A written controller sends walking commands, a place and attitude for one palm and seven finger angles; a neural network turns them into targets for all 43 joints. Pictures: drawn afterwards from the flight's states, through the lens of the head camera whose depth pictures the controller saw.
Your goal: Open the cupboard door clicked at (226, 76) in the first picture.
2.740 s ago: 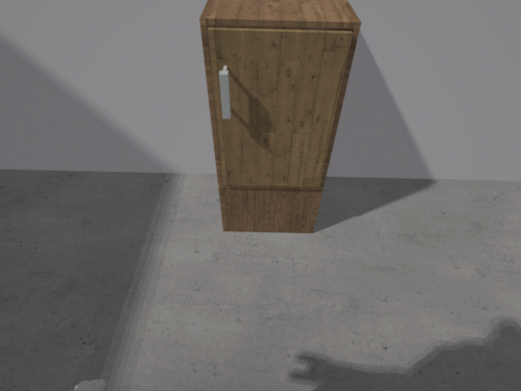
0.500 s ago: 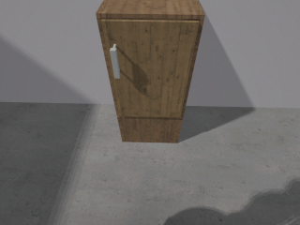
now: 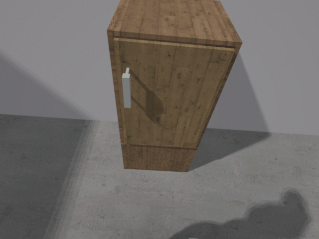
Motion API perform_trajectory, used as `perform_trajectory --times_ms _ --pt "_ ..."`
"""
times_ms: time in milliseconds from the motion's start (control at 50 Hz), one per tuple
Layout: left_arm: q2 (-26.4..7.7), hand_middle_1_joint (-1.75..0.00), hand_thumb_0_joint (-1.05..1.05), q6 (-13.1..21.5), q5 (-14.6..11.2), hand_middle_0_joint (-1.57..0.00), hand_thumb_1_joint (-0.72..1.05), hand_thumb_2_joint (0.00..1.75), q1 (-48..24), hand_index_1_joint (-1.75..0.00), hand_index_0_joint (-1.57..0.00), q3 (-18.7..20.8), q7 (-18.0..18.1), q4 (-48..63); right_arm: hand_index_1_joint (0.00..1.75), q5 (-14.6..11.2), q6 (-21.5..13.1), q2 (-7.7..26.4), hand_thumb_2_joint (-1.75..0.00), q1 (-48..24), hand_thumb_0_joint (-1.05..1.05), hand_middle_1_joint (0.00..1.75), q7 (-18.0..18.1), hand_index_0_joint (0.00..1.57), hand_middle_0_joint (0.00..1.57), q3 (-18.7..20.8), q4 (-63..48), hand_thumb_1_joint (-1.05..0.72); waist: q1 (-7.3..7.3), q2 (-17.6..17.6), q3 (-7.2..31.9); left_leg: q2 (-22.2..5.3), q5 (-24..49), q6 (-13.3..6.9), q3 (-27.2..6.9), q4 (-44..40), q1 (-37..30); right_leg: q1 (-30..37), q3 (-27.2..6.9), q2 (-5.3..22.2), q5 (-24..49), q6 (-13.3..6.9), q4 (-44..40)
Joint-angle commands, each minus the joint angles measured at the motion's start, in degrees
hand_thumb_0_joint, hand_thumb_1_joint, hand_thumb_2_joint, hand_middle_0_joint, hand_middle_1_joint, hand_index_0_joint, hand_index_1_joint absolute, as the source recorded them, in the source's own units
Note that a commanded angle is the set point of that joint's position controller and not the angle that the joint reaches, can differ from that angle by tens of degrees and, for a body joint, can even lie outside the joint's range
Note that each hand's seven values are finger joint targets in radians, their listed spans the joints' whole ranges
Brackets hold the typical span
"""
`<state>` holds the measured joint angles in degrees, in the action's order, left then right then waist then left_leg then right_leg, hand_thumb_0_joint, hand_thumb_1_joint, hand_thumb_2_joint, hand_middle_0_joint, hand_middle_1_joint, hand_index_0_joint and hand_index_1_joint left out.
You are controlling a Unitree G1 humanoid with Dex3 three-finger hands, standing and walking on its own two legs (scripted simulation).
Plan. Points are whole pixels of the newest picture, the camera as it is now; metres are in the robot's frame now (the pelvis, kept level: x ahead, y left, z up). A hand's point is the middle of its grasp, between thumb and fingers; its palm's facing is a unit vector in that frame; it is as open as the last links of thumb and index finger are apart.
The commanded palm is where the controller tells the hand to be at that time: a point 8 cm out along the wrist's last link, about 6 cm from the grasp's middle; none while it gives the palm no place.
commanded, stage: come to a stop and stand still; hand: left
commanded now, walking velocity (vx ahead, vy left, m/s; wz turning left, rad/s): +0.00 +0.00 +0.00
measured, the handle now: (127, 88) +0.61 +0.17 +0.00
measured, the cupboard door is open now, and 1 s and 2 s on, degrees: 0 0 0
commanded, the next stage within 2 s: look again from close up in 1.50 s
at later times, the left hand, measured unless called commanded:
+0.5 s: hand out of the picture +0.11 +0.15 -0.17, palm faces +0.07 -0.97 -0.23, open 7.3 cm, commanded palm none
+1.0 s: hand out of the picture -0.02 +0.17 -0.17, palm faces +0.03 -0.99 -0.17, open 7.4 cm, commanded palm none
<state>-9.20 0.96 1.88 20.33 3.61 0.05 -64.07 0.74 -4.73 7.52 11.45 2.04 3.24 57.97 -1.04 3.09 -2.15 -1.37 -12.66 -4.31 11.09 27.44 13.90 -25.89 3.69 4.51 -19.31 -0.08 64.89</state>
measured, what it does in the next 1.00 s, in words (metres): steps on the spot: right foot, then left foot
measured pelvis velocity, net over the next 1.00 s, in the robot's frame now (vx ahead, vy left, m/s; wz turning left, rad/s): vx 0.00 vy -0.01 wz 0.00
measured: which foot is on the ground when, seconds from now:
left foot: down 0.00-0.30, up 0.32-0.60, down 0.62-1.00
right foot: up 0.00-0.24, down 0.26-0.64, up 0.66-1.00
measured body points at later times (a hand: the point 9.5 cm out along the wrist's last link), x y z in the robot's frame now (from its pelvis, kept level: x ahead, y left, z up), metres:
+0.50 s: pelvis +0.03 -0.03 -0.01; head +0.06 -0.04 +0.44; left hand +0.10 +0.20 -0.15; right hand +0.05 -0.25 -0.17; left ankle -0.02 +0.09 -0.69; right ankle +0.10 -0.14 -0.74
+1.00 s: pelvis +0.00 -0.01 +0.01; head +0.02 +0.00 +0.45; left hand -0.02 +0.22 -0.16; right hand -0.03 -0.22 -0.15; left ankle -0.02 +0.11 -0.74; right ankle -0.01 -0.12 -0.72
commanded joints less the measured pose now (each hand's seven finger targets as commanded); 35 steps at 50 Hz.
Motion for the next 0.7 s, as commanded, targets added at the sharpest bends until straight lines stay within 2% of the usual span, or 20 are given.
perform_trajectory --times_ms 0,80,160,200,220,240,260,280,300,320,340,380,460,520,560,580,600,620,640,680 --pt "0.5 -0.30 0.00 -0.4 -0.1 -0.20 0.90 0.90 4.0 -0.30 -0.20 -0.3 0.1 2.3 0.30 0.3 0.0 5.3 -0.90 8.3 0.00 0.30 0.1 0.20 0.20 -0.1 1.6 -0.90 0.14 -7.1 0.6 -15.1 18.6 -5.0 -11.1 -15.2 -3.6 -3.2 -1.8 2.4 4.2 1.4 -5.0" --pt "0.6 -0.30 0.00 -1.3 -0.6 -0.20 0.90 0.90 0.7 -0.30 -0.20 -1.2 1.1 3.0 0.30 0.4 1.0 5.9 -0.90 7.0 0.00 0.30 0.5 0.20 0.20 -0.8 2.2 -0.90 0.04 -8.0 0.2 -14.3 36.2 -4.0 -7.6 -10.8 -3.0 3.8 -0.9 1.0 5.9 2.0 -19.0" --pt "-1.8 -0.30 0.00 -1.8 -0.7 -0.20 0.90 0.90 -1.8 -0.30 -0.20 -0.9 1.5 4.2 0.30 0.5 2.8 7.5 -0.90 7.2 0.00 0.30 0.8 0.20 0.20 -0.1 3.6 -0.90 0.56 -10.1 -0.8 -14.5 32.8 -3.3 -9.2 -6.6 -4.2 8.5 0.5 -0.3 5.1 1.6 -30.2" --pt "-3.6 -0.30 0.00 -1.6 -0.5 -0.20 0.90 0.90 -0.9 -0.30 -0.20 -0.4 1.8 4.2 0.30 0.1 3.5 7.0 -0.90 7.6 0.00 0.30 0.7 0.20 0.20 0.3 3.7 -0.90 -0.44 -8.9 -1.2 -12.4 24.9 -0.7 -8.7 -2.9 -1.5 13.2 0.1 0.2 14.2 1.3 -37.3" --pt "-5.6 -0.30 0.00 -1.2 -0.4 -0.20 0.90 0.90 -0.6 -0.30 -0.20 -0.1 2.0 4.3 0.30 0.0 3.8 5.8 -0.90 8.3 0.00 0.30 0.5 0.20 0.20 0.3 3.8 -0.90 -0.33 -4.5 -0.3 -9.4 17.4 1.6 -7.2 0.1 0.4 15.9 -3.6 2.8 26.1 0.4 -38.8" --pt "-7.9 -0.30 0.00 -0.8 -0.3 -0.20 0.90 0.90 -1.0 -0.30 -0.20 0.2 2.3 4.8 0.30 -0.4 4.2 4.4 -0.90 9.8 0.00 0.30 0.2 0.20 0.20 0.3 3.5 -0.90 0.44 0.6 1.0 -6.0 6.5 3.6 -6.0 3.8 4.2 18.6 -10.0 8.8 40.0 -2.5 -37.6" --pt "-9.8 -0.30 0.00 -0.8 -0.4 -0.20 0.90 0.90 -1.6 -0.30 -0.20 0.3 2.3 5.0 0.30 -0.6 4.7 2.8 -0.90 11.2 0.00 0.30 -0.1 0.20 0.20 0.2 3.4 -0.90 1.22 3.4 2.4 -2.6 -5.2 4.7 -4.5 7.2 4.9 18.4 -11.5 14.5 48.7 -6.2 -38.3" --pt "-10.3 -0.30 0.00 -0.8 -0.5 -0.20 0.90 0.90 -1.2 -0.30 -0.20 0.4 2.4 5.1 0.30 -0.6 5.5 1.9 -0.90 11.0 0.00 0.30 0.0 0.20 0.20 0.3 3.6 -0.90 0.63 6.0 4.9 -1.1 -15.1 5.3 -4.4 13.9 4.0 18.7 -13.2 17.1 51.1 -9.6 -40.6" --pt "-10.4 -0.30 0.00 -0.7 -0.5 -0.20 0.90 0.90 -1.6 -0.30 -0.20 0.8 2.6 5.2 0.30 -0.5 6.2 2.4 -0.90 10.1 0.00 0.30 0.1 0.20 0.20 0.6 3.2 -0.90 -0.18 10.4 7.0 -0.8 -20.3 5.4 -6.2 21.7 5.5 19.5 -14.0 17.1 51.9 -11.5 -41.7" --pt "-9.4 -0.30 0.00 -0.9 -0.5 -0.20 0.90 0.90 -2.5 -0.30 -0.20 0.8 2.9 5.7 0.30 -0.4 6.6 3.4 -0.90 8.4 0.00 0.30 0.2 0.20 0.20 0.8 2.7 -0.90 -0.99 9.9 6.0 -0.8 -21.2 5.3 -8.7 27.7 7.1 17.8 -14.4 17.4 50.3 -12.6 -42.6" --pt "-9.0 -0.30 0.00 -1.1 -0.5 -0.20 0.90 0.90 -4.1 -0.30 -0.20 0.9 3.2 6.2 0.30 -0.4 6.7 3.3 -0.90 7.9 0.00 0.30 0.2 0.20 0.20 0.9 2.4 -0.90 -0.49 7.6 5.2 -1.0 -20.4 5.3 -10.1 30.6 8.4 17.3 -13.7 17.0 48.4 -13.2 -42.5" --pt "-9.4 -0.30 0.00 -1.4 -0.3 -0.20 0.90 0.90 -6.4 -0.30 -0.20 1.3 3.4 7.7 0.30 -0.3 7.1 3.2 -0.90 7.6 0.00 0.30 -0.2 0.20 0.20 1.0 2.3 -0.90 0.06 4.3 5.3 -0.6 -18.3 5.9 -11.0 33.6 10.2 17.1 -11.2 15.6 43.3 -12.2 -42.7" --pt "-10.3 -0.30 0.00 -1.8 0.2 -0.20 0.90 0.90 -8.1 -0.30 -0.20 2.0 3.3 9.3 0.30 -0.1 7.2 2.9 -0.90 7.3 0.00 0.30 -0.9 0.20 0.20 1.0 1.0 -0.90 0.00 6.6 5.5 -0.5 -16.5 6.3 -9.8 26.0 7.2 14.2 -10.4 14.1 28.2 -10.5 -45.2" --pt "-10.4 -0.30 0.00 -2.2 0.3 -0.20 0.90 0.90 -8.7 -0.30 -0.20 2.1 2.8 9.6 0.30 -0.1 6.4 2.9 -0.90 9.3 0.00 0.30 -1.1 0.20 0.20 0.8 0.8 -0.90 0.78 7.1 5.4 0.1 -12.9 5.6 -8.0 13.6 2.1 11.0 -11.5 12.3 12.1 -9.0 -46.3" --pt "-9.0 -0.30 0.00 -2.7 -0.2 -0.20 0.90 0.90 -9.9 -0.30 -0.20 1.8 2.5 9.8 0.30 -0.1 5.6 2.6 -0.90 14.3 0.00 0.30 -1.0 0.20 0.20 0.3 2.3 -0.90 3.08 4.2 5.2 0.7 -4.4 4.9 -7.2 -1.1 -8.6 3.4 -8.8 8.3 -1.9 -4.8 -43.5" --pt "-6.7 -0.30 0.00 -3.0 -0.8 -0.20 0.90 0.90 -9.6 -0.30 -0.20 1.0 2.2 9.9 0.30 0.2 5.1 5.0 -0.90 14.5 0.00 0.30 -0.9 0.20 0.20 0.4 2.5 -0.90 3.10 -4.8 3.5 -3.2 -8.7 3.8 -13.6 -7.8 -8.3 -0.2 -5.5 3.7 -7.3 -1.9 -38.1" --pt "-3.1 -0.30 0.00 -3.2 -1.4 -0.20 0.90 0.90 -9.7 -0.30 -0.20 0.3 1.8 10.6 0.30 0.9 4.6 8.9 -0.90 12.8 0.00 0.30 -0.7 0.20 0.20 0.9 1.3 -0.90 3.12 -18.2 -0.7 -13.3 -19.4 0.8 -27.9 -17.8 -0.8 -2.8 -0.5 -1.8 -7.5 1.1 -29.2" --pt "-3.0 -0.30 0.00 -3.1 -1.0 -0.20 0.90 0.90 -11.0 -0.30 -0.20 0.3 1.7 10.7 0.30 1.2 4.7 10.6 -0.90 7.8 0.00 0.30 -0.4 0.20 0.20 0.8 -0.8 -0.90 2.34 -18.4 -5.4 -17.7 -25.0 -2.6 -33.2 -22.9 8.0 -1.3 -2.6 -2.6 -5.6 1.1 -23.4" --pt "-4.0 -0.30 0.00 -3.0 -0.5 -0.20 0.90 0.90 -10.0 -0.30 -0.20 0.5 1.3 9.9 0.30 1.3 4.3 10.2 -0.90 4.0 0.00 0.30 -0.2 0.20 0.20 0.4 -1.9 -0.90 0.89 -17.3 -5.5 -17.7 -28.0 -3.8 -32.6 -24.3 11.7 1.5 -5.1 -1.5 -3.4 0.7 -18.8" --pt "-3.9 -0.30 0.00 -3.3 0.1 -0.20 0.90 0.90 -6.6 -0.30 -0.20 0.8 0.5 7.2 0.30 1.2 4.0 9.0 -0.90 2.7 0.00 0.30 0.3 0.20 0.20 -0.1 -1.3 -0.90 -0.20 -13.4 -6.9 -13.9 -23.1 -1.9 -26.1 -22.7 9.5 -0.8 -6.0 -3.1 0.4 1.0 -10.7"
